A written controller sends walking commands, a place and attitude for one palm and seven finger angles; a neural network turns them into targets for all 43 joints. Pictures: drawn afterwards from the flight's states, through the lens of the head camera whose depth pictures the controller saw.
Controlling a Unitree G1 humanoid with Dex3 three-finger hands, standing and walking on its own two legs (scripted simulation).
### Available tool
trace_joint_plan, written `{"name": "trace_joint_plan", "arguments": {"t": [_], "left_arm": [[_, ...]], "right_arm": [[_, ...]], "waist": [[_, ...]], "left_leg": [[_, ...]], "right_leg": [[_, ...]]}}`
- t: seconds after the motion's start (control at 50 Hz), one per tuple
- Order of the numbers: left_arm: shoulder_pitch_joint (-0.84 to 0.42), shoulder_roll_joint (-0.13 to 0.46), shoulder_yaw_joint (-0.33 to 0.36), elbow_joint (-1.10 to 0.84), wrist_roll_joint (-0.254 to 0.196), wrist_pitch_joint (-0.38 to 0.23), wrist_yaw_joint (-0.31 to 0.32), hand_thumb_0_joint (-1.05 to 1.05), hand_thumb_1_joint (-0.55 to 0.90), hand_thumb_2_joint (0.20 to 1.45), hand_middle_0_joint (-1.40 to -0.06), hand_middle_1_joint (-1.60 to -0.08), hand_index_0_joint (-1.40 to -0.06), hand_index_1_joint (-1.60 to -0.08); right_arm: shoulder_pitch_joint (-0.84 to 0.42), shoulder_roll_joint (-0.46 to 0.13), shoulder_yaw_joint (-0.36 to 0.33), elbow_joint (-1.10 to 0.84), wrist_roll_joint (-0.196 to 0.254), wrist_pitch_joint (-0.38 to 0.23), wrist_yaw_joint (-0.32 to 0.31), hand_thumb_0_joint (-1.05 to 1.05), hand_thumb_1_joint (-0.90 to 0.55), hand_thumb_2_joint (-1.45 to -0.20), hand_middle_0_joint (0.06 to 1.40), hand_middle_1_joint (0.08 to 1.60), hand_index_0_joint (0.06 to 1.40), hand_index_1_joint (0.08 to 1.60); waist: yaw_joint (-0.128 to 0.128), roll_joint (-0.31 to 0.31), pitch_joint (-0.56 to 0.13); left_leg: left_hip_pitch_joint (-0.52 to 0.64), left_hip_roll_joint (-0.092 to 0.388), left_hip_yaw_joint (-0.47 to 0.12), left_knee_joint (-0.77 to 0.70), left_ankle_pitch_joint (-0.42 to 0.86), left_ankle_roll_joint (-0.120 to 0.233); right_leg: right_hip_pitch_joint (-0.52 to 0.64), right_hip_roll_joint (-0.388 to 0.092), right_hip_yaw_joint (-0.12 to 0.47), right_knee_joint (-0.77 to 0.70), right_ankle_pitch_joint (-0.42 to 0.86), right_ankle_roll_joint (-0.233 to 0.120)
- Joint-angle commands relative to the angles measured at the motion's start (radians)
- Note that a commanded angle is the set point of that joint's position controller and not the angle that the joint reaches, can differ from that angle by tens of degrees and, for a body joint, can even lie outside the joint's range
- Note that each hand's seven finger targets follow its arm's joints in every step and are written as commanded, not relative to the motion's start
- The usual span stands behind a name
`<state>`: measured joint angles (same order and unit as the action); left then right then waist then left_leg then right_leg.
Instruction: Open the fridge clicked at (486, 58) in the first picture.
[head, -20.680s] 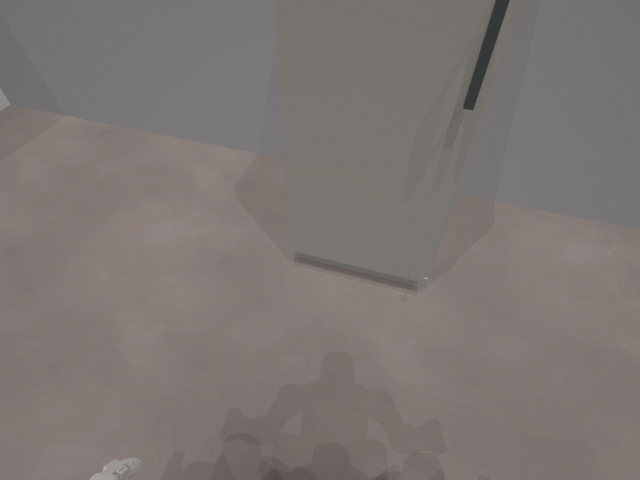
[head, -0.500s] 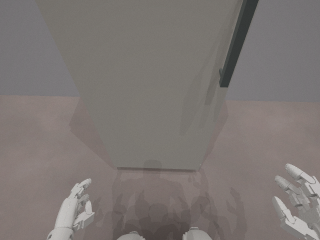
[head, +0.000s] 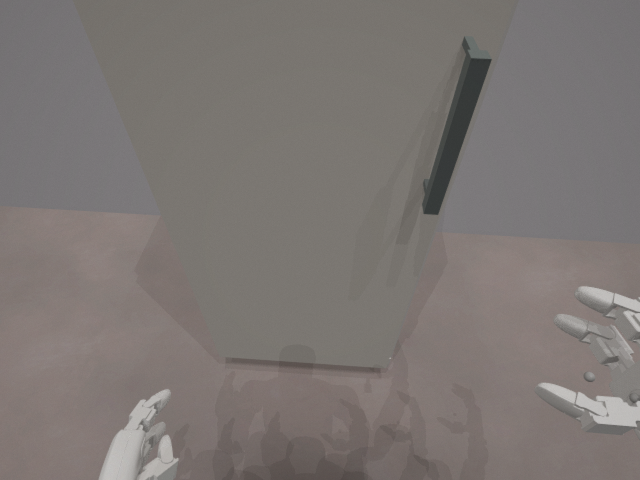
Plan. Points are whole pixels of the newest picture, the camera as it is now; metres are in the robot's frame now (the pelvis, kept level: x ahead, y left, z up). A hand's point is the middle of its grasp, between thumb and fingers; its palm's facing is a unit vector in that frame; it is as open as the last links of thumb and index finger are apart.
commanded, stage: raise the hand to about handle height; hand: right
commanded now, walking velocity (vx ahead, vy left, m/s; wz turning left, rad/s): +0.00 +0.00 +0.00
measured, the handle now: (447, 135) +0.51 -0.15 +0.18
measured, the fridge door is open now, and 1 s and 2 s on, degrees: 0 0 0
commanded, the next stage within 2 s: move the hooked fingers beside the handle in 1.14 s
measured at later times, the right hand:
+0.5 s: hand out of the picture +0.25 -0.28 +0.18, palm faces +0.11 +0.99 -0.07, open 13.9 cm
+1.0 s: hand (631, 275) +0.27 -0.26 +0.20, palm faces +0.12 +0.99 -0.06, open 14.0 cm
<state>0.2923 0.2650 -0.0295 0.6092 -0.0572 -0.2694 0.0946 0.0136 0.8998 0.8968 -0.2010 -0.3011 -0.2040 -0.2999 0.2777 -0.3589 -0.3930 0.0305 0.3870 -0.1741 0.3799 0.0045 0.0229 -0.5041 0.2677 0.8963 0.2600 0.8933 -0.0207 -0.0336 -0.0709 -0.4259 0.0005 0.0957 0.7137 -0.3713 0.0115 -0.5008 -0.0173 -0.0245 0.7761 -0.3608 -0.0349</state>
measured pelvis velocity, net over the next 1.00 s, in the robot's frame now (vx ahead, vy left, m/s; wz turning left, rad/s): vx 0.00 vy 0.01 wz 0.00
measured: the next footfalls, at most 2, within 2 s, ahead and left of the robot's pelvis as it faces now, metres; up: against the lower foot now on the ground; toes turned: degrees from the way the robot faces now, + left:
none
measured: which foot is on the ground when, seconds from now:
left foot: down 0.00-1.00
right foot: down 0.00-1.00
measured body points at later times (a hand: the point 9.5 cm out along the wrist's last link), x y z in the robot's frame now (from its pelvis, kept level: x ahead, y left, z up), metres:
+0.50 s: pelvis -0.01 -0.01 +0.02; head -0.02 +0.00 +0.47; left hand +0.19 +0.21 -0.04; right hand +0.24 -0.33 +0.19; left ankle +0.00 +0.11 -0.71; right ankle +0.02 -0.09 -0.71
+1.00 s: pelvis +0.00 +0.01 +0.03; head -0.03 +0.03 +0.48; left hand +0.19 +0.24 -0.04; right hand +0.26 -0.31 +0.21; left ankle +0.00 +0.11 -0.71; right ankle +0.02 -0.09 -0.71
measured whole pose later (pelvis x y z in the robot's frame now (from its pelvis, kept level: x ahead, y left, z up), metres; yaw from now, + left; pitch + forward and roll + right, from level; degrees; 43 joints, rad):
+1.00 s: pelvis +0.00 +0.01 +0.03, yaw +0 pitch -3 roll +1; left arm 0.22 0.26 -0.08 0.61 -0.09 -0.18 0.12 0.01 0.90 0.90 -0.20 -0.30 -0.20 -0.30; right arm -0.09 -0.44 -0.45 0.07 0.32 0.20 0.36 -0.01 0.50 -0.30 0.30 1.20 0.30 1.20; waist -0.05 -0.04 -0.01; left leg -0.14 -0.01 0.09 0.43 -0.24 0.03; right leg -0.20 -0.01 -0.03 0.47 -0.22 -0.02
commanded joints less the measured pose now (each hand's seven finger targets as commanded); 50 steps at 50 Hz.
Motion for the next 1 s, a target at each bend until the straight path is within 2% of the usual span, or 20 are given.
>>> {"name": "trace_joint_plan", "arguments": {"t": [0.0,0.06,0.12,0.22,0.26,0.3,0.4,0.46,0.48,0.56,0.58,0.6,0.62,0.66,0.74,0.8,0.84,0.88,0.92,0.98], "left_arm": [[-0.106,0.131,0.042,-0.157,-0.002,-0.077,0.029,0.0,0.9,0.9,-0.2,-0.3,-0.2,-0.3],[-0.119,0.115,0.032,-0.152,-0.004,-0.08,0.035,0.0,0.9,0.9,-0.2,-0.3,-0.2,-0.3],[-0.13,0.109,0.019,-0.148,-0.006,-0.077,0.033,0.0,0.9,0.9,-0.2,-0.3,-0.2,-0.3],[-0.144,0.114,0.009,-0.151,-0.017,-0.057,0.032,0.0,0.9,0.9,-0.2,-0.3,-0.2,-0.3],[-0.151,0.114,0.008,-0.158,-0.019,-0.048,0.034,0.0,0.9,0.9,-0.2,-0.3,-0.2,-0.3],[-0.157,0.113,0.005,-0.161,-0.018,-0.04,0.035,0.0,0.9,0.9,-0.2,-0.3,-0.2,-0.3],[-0.18,0.102,-0.005,-0.161,-0.016,-0.029,0.038,0.0,0.9,0.9,-0.2,-0.3,-0.2,-0.3],[-0.185,0.099,-0.01,-0.149,-0.021,-0.024,0.043,0.0,0.9,0.9,-0.2,-0.3,-0.2,-0.3],[-0.189,0.099,-0.011,-0.148,-0.024,-0.022,0.045,0.0,0.9,0.9,-0.2,-0.3,-0.2,-0.3],[-0.197,0.104,-0.015,-0.145,-0.032,-0.008,0.048,0.0,0.9,0.9,-0.2,-0.3,-0.2,-0.3],[-0.202,0.106,-0.014,-0.149,-0.034,-0.006,0.049,0.0,0.9,0.9,-0.2,-0.3,-0.2,-0.3],[-0.205,0.109,-0.014,-0.151,-0.035,0.0,0.046,0.0,0.9,0.9,-0.2,-0.3,-0.2,-0.3],[-0.216,0.109,-0.014,-0.156,-0.036,0.002,0.043,0.0,0.9,0.9,-0.2,-0.3,-0.2,-0.3],[-0.21,0.109,-0.011,-0.163,-0.035,0.006,0.038,0.0,0.9,0.9,-0.2,-0.3,-0.2,-0.3],[-0.218,0.112,-0.005,-0.171,-0.036,0.021,0.02,0.0,0.9,0.9,-0.2,-0.3,-0.2,-0.3],[-0.228,0.106,-0.002,-0.176,-0.036,0.024,0.016,0.0,0.9,0.9,-0.2,-0.3,-0.2,-0.3],[-0.226,0.101,-0.004,-0.177,-0.035,0.021,0.02,0.0,0.9,0.9,-0.2,-0.3,-0.2,-0.3],[-0.223,0.099,-0.004,-0.178,-0.032,0.016,0.026,0.0,0.9,0.9,-0.2,-0.3,-0.2,-0.3],[-0.22,0.099,-0.002,-0.17,-0.03,0.018,0.03,0.0,0.9,0.9,-0.2,-0.3,-0.2,-0.3],[-0.218,0.098,-0.004,-0.162,-0.033,0.018,0.033,0.0,0.9,0.9,-0.2,-0.3,-0.2,-0.3]], "right_arm": [[-0.242,-0.257,-0.094,-0.255,0.005,-0.025,0.002,0.0,0.243,-0.41,0.282,1.035,0.282,1.035],[-0.282,-0.272,-0.123,-0.284,0.001,-0.02,-0.022,0.0,0.313,-0.38,0.287,1.08,0.287,1.08],[-0.301,-0.271,-0.131,-0.26,0.001,0.01,-0.033,0.0,0.383,-0.35,0.292,1.125,0.292,1.125],[-0.335,-0.243,-0.098,-0.168,-0.005,0.133,-0.012,0.0,0.5,-0.3,0.3,1.2,0.3,1.2],[-0.387,-0.259,-0.098,-0.178,-0.01,0.179,-0.003,0.0,0.5,-0.3,0.3,1.2,0.3,1.2],[-0.418,-0.282,-0.115,-0.182,-0.01,0.207,0.0,0.0,0.5,-0.3,0.3,1.2,0.3,1.2],[-0.557,-0.352,-0.16,-0.253,-0.017,0.202,-0.011,0.0,0.5,-0.3,0.3,1.2,0.3,1.2],[-0.611,-0.351,-0.158,-0.213,-0.02,0.212,-0.009,0.0,0.5,-0.3,0.3,1.2,0.3,1.2],[-0.635,-0.348,-0.145,-0.212,-0.027,0.219,-0.007,0.0,0.5,-0.3,0.3,1.2,0.3,1.2],[-0.677,-0.358,-0.132,-0.124,-0.037,0.293,0.003,0.0,0.5,-0.3,0.3,1.2,0.3,1.2],[-0.69,-0.362,-0.129,-0.121,-0.039,0.31,0.006,0.0,0.5,-0.3,0.3,1.2,0.3,1.2],[-0.688,-0.377,-0.14,-0.112,-0.037,0.322,0.006,0.0,0.5,-0.3,0.3,1.2,0.3,1.2],[-0.716,-0.385,-0.141,-0.134,-0.04,0.331,0.009,0.0,0.5,-0.3,0.3,1.2,0.3,1.2],[-0.658,-0.374,-0.15,-0.09,-0.034,0.349,0.016,0.0,0.5,-0.3,0.3,1.2,0.3,1.2],[-0.603,-0.367,-0.168,-0.084,-0.015,0.35,0.029,0.0,0.5,-0.3,0.3,1.2,0.3,1.2],[-0.646,-0.381,-0.171,-0.138,-0.018,0.33,0.013,0.0,0.5,-0.3,0.3,1.2,0.3,1.2],[-0.695,-0.382,-0.168,-0.171,-0.029,0.316,-0.005,0.0,0.5,-0.3,0.3,1.2,0.3,1.2],[-0.715,-0.392,-0.175,-0.209,-0.039,0.296,-0.02,0.0,0.5,-0.3,0.3,1.2,0.3,1.2],[-0.697,-0.399,-0.187,-0.199,-0.038,0.289,-0.029,0.0,0.5,-0.3,0.3,1.2,0.3,1.2],[-0.691,-0.372,-0.166,-0.175,-0.039,0.292,-0.022,0.0,0.5,-0.3,0.3,1.2,0.3,1.2]], "waist": [[0.0,-0.049,-0.135],[-0.011,-0.078,-0.154],[-0.024,-0.101,-0.125],[-0.027,-0.07,-0.056],[-0.027,-0.068,-0.065],[-0.029,-0.027,-0.074],[-0.032,-0.067,-0.113],[-0.025,-0.087,-0.089],[-0.022,-0.117,-0.085],[-0.022,-0.094,-0.052],[-0.022,-0.089,-0.056],[-0.029,-0.045,-0.061],[-0.029,-0.077,-0.078],[-0.037,-0.03,-0.098],[-0.044,0.009,-0.11],[-0.043,-0.018,-0.096],[-0.035,-0.072,-0.092],[-0.033,-0.092,-0.114],[-0.032,-0.052,-0.116],[-0.027,-0.076,-0.095]], "left_leg": [[0.042,-0.021,-0.035,-0.137,0.155,0.004],[0.074,-0.022,-0.019,-0.149,0.167,0.009],[0.106,-0.024,-0.013,-0.173,0.181,0.014],[0.128,-0.022,-0.011,-0.224,0.188,0.012],[0.136,-0.022,-0.014,-0.241,0.193,0.01],[0.163,-0.024,-0.018,-0.261,0.207,0.011],[0.202,-0.023,-0.029,-0.297,0.208,0.015],[0.199,-0.023,-0.028,-0.315,0.197,0.016],[0.196,-0.022,-0.027,-0.318,0.192,0.018],[0.203,-0.016,-0.032,-0.346,0.168,0.017],[0.203,-0.014,-0.033,-0.35,0.164,0.015],[0.229,-0.012,-0.039,-0.359,0.169,0.016],[0.233,-0.009,-0.042,-0.358,0.186,0.017],[0.246,-0.01,-0.036,-0.352,0.217,0.017],[0.263,-0.006,-0.048,-0.342,0.28,0.012],[0.256,-0.003,-0.062,-0.35,0.264,0.011],[0.239,-0.006,-0.058,-0.355,0.239,0.011],[0.245,-0.01,-0.054,-0.354,0.234,0.012],[0.266,-0.004,-0.066,-0.36,0.25,0.007],[0.26,-0.006,-0.058,-0.358,0.264,0.008]], "right_leg": [[0.186,-0.004,0.081,-0.176,0.19,0.003],[0.248,-0.006,0.091,-0.216,0.214,0.013],[0.268,-0.006,0.093,-0.251,0.225,0.023],[0.274,-0.006,0.095,-0.302,0.204,0.026],[0.298,-0.006,0.097,-0.315,0.204,0.024],[0.313,-0.004,0.094,-0.319,0.221,0.019],[0.373,0.001,0.086,-0.343,0.232,0.017],[0.387,0.004,0.089,-0.364,0.215,0.019],[0.396,0.004,0.089,-0.373,0.207,0.021],[0.381,0.008,0.09,-0.395,0.165,0.018],[0.383,0.009,0.09,-0.397,0.157,0.016],[0.374,0.007,0.087,-0.394,0.17,0.015],[0.39,0.01,0.083,-0.392,0.189,0.012],[0.391,0.013,0.08,-0.386,0.222,0.011],[0.379,0.015,0.06,-0.365,0.264,0.009],[0.378,0.014,0.05,-0.357,0.254,0.009],[0.395,0.019,0.049,-0.366,0.236,0.008],[0.417,0.019,0.054,-0.374,0.241,0.007],[0.406,0.016,0.044,-0.366,0.247,0.003],[0.409,0.019,0.042,-0.371,0.249,0.005]]}}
